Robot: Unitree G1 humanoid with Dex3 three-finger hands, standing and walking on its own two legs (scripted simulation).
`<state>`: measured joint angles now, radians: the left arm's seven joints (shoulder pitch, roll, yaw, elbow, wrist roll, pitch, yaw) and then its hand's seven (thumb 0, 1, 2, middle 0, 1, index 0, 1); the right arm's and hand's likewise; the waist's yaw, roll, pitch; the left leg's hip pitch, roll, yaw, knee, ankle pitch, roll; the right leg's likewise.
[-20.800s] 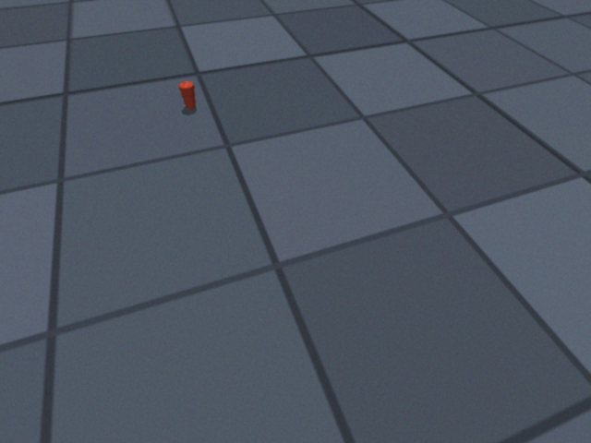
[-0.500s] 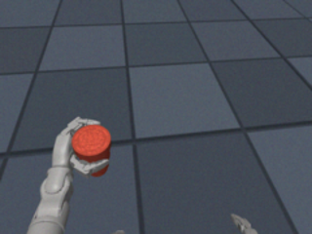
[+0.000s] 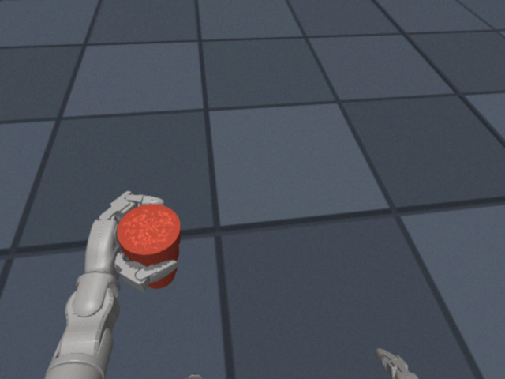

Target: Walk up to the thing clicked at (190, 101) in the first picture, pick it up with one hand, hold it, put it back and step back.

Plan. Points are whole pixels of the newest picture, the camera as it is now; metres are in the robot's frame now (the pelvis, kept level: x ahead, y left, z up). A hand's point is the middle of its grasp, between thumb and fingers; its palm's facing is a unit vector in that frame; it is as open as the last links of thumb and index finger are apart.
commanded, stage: hold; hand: left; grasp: from the side
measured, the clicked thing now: (154, 253) +0.31 +0.16 +0.00
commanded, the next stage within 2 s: crouch in 0.14 s
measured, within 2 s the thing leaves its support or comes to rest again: neither
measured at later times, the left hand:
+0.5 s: hand (152, 248) +0.32 +0.17 +0.01, palm faces +0.09 -1.00 -0.03, open 11.3 cm
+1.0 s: hand (168, 287) +0.35 +0.19 -0.24, palm faces +0.12 -0.99 -0.03, open 11.3 cm
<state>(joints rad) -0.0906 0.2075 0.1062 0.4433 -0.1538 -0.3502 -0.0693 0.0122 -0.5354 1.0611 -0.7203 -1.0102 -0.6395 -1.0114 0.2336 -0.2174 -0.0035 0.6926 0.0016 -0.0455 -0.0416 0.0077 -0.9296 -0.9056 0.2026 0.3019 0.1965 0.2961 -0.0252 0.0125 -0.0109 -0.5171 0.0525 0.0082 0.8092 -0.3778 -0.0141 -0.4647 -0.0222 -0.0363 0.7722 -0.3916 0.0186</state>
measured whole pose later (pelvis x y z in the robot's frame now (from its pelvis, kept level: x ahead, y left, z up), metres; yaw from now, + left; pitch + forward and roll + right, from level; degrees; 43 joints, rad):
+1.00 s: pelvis -0.05 +0.00 -0.20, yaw -2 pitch +31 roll -3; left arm -0.43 0.28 0.33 0.93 -0.15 -0.74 -0.14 0.01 -0.54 1.06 -0.72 -1.01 -0.64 -1.01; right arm 0.12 -0.25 -0.01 0.72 -0.08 -0.05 0.05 0.01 -0.92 -0.91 0.20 0.30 0.20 0.30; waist -0.08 0.01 -0.19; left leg -1.65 0.07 -0.05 1.74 -0.63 -0.02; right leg -1.59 -0.01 -0.04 1.72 -0.67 0.00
